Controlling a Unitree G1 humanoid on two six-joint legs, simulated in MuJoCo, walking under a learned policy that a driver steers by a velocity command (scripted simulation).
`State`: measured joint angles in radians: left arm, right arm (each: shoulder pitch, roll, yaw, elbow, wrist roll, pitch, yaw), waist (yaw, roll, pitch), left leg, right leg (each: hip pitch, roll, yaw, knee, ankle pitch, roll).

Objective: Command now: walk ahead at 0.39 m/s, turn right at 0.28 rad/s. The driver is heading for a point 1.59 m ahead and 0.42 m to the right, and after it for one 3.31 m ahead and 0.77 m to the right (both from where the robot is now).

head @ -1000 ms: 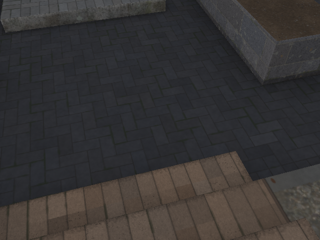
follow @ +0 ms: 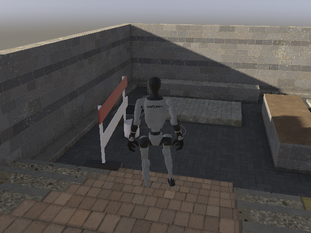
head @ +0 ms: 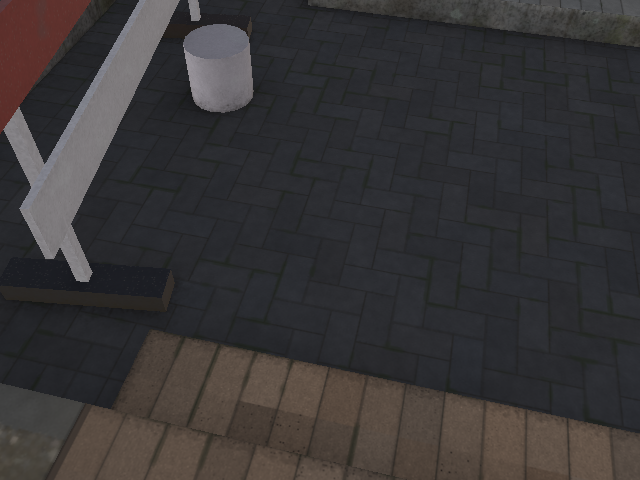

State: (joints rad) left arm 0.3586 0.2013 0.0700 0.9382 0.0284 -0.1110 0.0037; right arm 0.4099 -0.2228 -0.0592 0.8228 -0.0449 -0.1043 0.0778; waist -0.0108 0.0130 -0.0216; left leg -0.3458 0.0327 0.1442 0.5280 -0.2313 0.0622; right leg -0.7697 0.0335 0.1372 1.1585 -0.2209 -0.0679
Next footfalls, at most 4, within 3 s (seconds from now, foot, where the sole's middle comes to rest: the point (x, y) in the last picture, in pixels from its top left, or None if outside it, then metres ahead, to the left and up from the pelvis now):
0.54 right None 0.18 -0.21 -0.77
0.86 left None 0.46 -0.11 -0.92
1.18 right None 0.56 -0.46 -0.97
1.30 right None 0.60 -0.48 -1.06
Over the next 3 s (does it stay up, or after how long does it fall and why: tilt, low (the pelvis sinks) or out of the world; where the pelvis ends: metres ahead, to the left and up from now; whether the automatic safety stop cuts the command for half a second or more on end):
stays up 1.36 -0.37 -0.43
